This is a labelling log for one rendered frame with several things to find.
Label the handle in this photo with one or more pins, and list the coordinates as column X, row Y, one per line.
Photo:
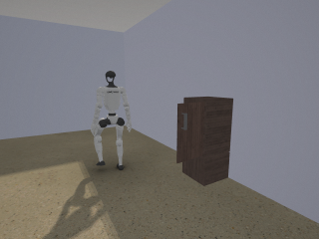
column 184, row 121

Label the right robot thigh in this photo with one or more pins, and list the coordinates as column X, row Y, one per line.
column 119, row 131

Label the left robot thigh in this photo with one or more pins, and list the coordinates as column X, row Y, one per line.
column 101, row 124

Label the robot right hand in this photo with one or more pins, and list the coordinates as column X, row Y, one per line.
column 128, row 125

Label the left robot upper arm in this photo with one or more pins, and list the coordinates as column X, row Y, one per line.
column 99, row 92

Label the cupboard door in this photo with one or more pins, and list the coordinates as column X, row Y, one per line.
column 189, row 141

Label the robot left hand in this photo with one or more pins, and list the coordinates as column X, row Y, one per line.
column 94, row 127

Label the robot thigh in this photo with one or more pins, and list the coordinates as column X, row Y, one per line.
column 101, row 124
column 119, row 131

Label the right robot upper arm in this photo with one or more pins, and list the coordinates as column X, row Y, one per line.
column 124, row 96

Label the robot left forearm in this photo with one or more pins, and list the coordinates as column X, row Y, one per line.
column 96, row 114

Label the robot right forearm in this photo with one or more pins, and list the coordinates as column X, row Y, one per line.
column 128, row 113

